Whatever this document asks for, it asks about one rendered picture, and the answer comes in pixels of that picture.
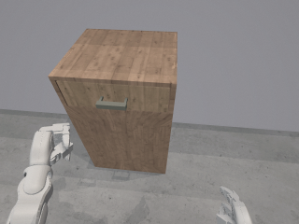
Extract cabinet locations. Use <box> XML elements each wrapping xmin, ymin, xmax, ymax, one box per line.
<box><xmin>48</xmin><ymin>28</ymin><xmax>178</xmax><ymax>174</ymax></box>

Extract robot left hand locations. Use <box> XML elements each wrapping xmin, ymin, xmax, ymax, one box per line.
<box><xmin>29</xmin><ymin>122</ymin><xmax>73</xmax><ymax>167</ymax></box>

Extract robot left forearm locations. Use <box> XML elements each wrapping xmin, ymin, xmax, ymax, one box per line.
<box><xmin>6</xmin><ymin>164</ymin><xmax>53</xmax><ymax>224</ymax></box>

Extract robot right hand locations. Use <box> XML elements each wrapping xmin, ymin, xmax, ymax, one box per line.
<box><xmin>216</xmin><ymin>186</ymin><xmax>253</xmax><ymax>224</ymax></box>

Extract drawer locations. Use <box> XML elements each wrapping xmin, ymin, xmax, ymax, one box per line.
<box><xmin>56</xmin><ymin>80</ymin><xmax>170</xmax><ymax>113</ymax></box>

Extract handle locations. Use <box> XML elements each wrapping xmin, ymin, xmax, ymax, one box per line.
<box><xmin>95</xmin><ymin>96</ymin><xmax>128</xmax><ymax>111</ymax></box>

